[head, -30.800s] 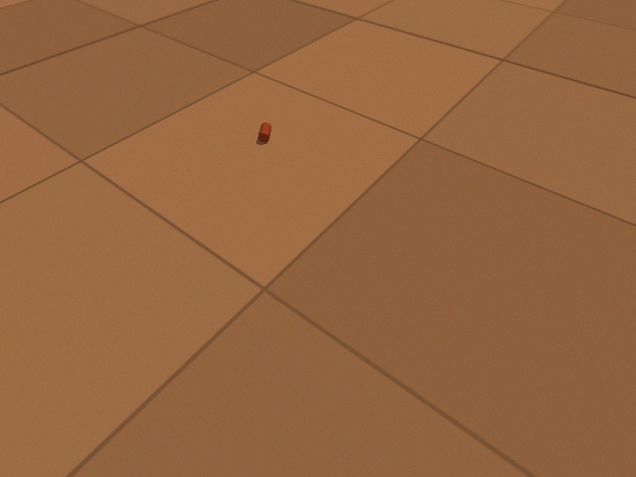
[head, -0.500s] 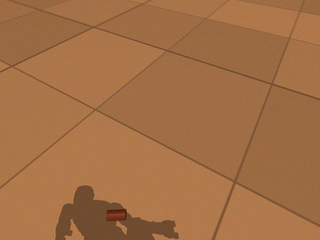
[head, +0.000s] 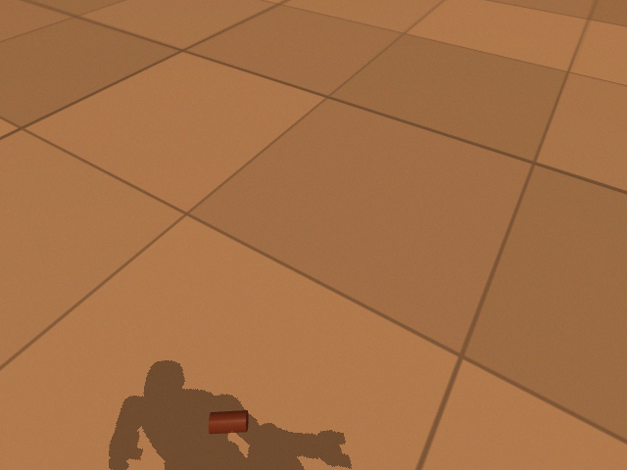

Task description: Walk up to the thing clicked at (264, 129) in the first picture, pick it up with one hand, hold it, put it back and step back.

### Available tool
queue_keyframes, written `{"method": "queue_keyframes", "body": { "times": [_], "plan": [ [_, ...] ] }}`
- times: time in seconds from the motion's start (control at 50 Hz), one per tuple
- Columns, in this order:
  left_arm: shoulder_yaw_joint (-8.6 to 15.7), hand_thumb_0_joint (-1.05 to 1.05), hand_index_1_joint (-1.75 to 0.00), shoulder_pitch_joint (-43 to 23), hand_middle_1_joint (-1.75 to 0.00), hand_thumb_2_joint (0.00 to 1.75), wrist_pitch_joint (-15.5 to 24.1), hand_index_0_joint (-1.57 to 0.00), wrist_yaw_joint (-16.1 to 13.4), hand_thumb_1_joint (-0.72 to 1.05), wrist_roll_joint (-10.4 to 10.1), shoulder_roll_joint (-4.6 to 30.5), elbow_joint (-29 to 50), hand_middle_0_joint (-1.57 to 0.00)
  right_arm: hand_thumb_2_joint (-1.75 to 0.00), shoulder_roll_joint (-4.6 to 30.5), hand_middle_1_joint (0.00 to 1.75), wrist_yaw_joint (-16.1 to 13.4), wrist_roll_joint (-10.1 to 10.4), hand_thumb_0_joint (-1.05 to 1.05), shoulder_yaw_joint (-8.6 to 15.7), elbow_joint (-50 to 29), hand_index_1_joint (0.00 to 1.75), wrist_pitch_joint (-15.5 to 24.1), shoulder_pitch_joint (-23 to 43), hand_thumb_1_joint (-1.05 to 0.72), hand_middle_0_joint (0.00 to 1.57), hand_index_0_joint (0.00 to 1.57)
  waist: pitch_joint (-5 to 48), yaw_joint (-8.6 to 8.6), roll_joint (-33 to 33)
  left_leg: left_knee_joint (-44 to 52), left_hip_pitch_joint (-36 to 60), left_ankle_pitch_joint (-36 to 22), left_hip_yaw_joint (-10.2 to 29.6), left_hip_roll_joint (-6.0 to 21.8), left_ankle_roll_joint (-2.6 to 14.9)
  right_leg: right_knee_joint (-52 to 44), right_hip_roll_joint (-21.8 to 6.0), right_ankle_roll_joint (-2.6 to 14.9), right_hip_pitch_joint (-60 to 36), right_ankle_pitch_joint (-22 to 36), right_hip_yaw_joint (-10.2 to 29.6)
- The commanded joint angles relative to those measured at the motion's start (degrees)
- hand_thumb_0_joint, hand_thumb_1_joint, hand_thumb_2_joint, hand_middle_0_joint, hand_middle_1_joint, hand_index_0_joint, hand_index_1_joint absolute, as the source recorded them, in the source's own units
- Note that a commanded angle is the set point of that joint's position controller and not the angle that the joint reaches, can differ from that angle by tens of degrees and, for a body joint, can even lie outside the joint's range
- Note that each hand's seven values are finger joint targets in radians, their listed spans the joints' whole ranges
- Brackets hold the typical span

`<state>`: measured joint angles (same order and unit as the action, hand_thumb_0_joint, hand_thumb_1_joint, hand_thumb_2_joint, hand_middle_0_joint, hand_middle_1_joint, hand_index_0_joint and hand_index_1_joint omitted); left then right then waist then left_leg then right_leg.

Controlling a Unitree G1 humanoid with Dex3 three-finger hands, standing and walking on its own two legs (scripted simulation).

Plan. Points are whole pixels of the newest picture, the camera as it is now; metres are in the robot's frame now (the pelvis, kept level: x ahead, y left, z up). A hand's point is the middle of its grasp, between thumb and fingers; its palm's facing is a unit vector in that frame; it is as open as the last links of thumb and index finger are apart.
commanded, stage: stand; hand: left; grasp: from above
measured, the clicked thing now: (228, 422) +0.42 +0.23 -0.75
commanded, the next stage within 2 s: rise first in 0.62 s
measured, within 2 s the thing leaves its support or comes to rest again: neither
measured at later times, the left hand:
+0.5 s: hand out of the picture +0.08 +0.25 -0.16, palm faces -0.03 -0.94 -0.35, open 7.4 cm
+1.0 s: hand out of the picture +0.16 +0.25 -0.17, palm faces -0.05 -0.93 -0.36, open 9.5 cm
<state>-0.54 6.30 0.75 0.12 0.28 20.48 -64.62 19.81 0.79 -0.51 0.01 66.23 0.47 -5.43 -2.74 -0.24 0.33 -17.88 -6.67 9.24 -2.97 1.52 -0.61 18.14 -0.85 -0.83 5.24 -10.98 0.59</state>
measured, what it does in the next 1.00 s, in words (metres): stands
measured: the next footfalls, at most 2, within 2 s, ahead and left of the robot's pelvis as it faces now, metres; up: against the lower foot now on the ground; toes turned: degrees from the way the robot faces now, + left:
none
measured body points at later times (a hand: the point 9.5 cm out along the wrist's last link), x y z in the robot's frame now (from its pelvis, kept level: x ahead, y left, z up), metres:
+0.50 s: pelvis +0.01 +0.00 +0.00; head +0.02 +0.00 +0.45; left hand +0.09 +0.30 -0.13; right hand +0.09 -0.30 -0.13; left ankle +0.01 +0.12 -0.75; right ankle -0.01 -0.13 -0.75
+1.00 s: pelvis +0.00 +0.00 -0.02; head +0.06 +0.01 +0.42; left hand +0.16 +0.30 -0.15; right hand +0.09 -0.27 -0.15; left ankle +0.01 +0.12 -0.75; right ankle -0.01 -0.13 -0.75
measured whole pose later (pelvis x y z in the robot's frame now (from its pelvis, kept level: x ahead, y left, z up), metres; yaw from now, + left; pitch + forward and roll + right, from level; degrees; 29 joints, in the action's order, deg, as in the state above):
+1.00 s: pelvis +0.00 +0.00 -0.02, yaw +1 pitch +7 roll +0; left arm 8.3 -2.5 0.9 2.2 8.8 19.7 -57.6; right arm 14.1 -0.8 1.2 1.6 45.2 2.2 -13.1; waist -0.3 -1.4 0.8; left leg -36.0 -26.9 16.5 -1.0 2.0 -0.7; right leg 35.6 -0.7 -0.3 24.5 -18.5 -0.9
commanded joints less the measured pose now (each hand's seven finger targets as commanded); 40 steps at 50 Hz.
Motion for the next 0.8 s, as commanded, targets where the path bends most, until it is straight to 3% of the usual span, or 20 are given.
{"method": "queue_keyframes", "body": {
  "times": [0.0,0.46,0.68,0.7,0.72,0.74,0.76,0.78],
  "plan": [
    [2.29,0.00,-0.30,-1.82,-0.30,0.90,1.04,-0.20,-0.61,0.90,0.21,12.19,3.14,-0.20,-0.90,12.39,0.30,-0.94,0.08,0.00,2.40,-3.71,0.30,1.24,2.64,-0.90,0.20,0.20,4.17,-0.08,-0.87,2.63,3.13,-6.89,5.74,6.86,1.25,-2.88,-6.53,1.77,2.17,8.03,4.78],
    [2.46,0.00,-0.30,-2.33,-0.30,0.90,1.15,-0.20,-0.85,0.90,0.33,12.44,3.66,-0.20,-0.90,12.33,0.30,-1.12,-0.07,0.00,2.47,-4.19,0.30,1.10,2.33,-0.90,0.20,0.20,5.62,-0.29,-0.17,1.43,4.50,-9.97,5.01,7.01,1.44,-2.64,-7.15,1.87,0.26,12.88,4.85],
    [2.50,0.00,-0.30,-1.54,-0.30,0.90,1.14,-0.20,-0.83,0.90,0.18,12.19,3.59,-0.20,-0.90,12.54,0.30,-1.11,0.00,0.00,2.49,-4.18,0.30,1.07,2.37,-0.90,0.20,0.20,4.83,0.11,-0.47,1.91,4.50,-9.70,5.32,7.07,1.41,-3.06,-6.93,1.86,0.57,11.45,4.62],
    [2.50,0.00,-0.38,-1.44,-0.37,0.95,1.16,-0.18,-0.83,0.82,0.34,12.26,3.59,-0.19,-0.92,12.37,0.30,-1.10,0.00,0.00,2.51,-4.28,0.30,1.07,2.19,-0.93,0.20,0.20,5.02,-0.02,-0.14,1.90,4.41,-9.64,5.26,6.98,1.37,-3.21,-6.80,1.69,0.78,11.77,4.48],
    [2.76,0.00,-0.46,-21.54,-0.45,0.93,6.13,-0.24,-1.47,0.74,-2.26,1.78,23.70,-0.27,-0.92,2.55,0.30,-2.08,3.80,0.00,0.00,-20.49,0.30,3.72,-0.72,-0.98,0.20,0.20,-0.73,-6.41,-1.16,-2.32,-5.66,-0.91,-0.84,-1.66,1.66,0.24,0.53,0.92,12.46,5.82,-0.45],
    [3.93,0.00,-0.54,-26.30,-0.50,0.94,5.45,-0.22,-1.75,0.66,-2.10,4.75,17.52,-0.26,-0.91,4.03,0.30,-2.66,3.92,0.00,0.25,-17.62,0.30,3.77,-3.35,-0.92,0.20,0.20,1.16,-4.48,2.00,-3.05,-5.32,0.54,-0.71,-1.56,1.94,0.23,0.23,0.60,9.83,3.17,-0.94],
    [8.16,0.00,-0.59,-16.55,-0.54,0.96,3.17,-0.19,-2.07,0.58,-0.62,11.13,8.00,-0.24,-0.91,6.12,0.30,-3.00,3.70,0.00,1.16,-16.93,0.30,3.22,-5.05,-0.92,0.20,0.20,1.04,-3.29,1.93,-4.00,-6.75,1.94,-0.66,-1.99,1.96,0.88,0.64,1.02,10.68,0.85,-1.49],
    [8.40,0.00,-0.65,-12.63,-0.62,0.90,2.36,-0.21,-1.22,0.50,0.15,10.89,5.49,-0.23,-0.90,5.98,0.30,-2.89,3.73,0.00,1.94,-18.48,0.30,2.73,-5.45,-0.89,0.20,0.20,1.45,-1.61,1.40,-5.38,-8.55,0.78,-0.62,-1.67,1.71,2.57,0.75,1.43,11.30,0.95,-1.81]
  ]
}}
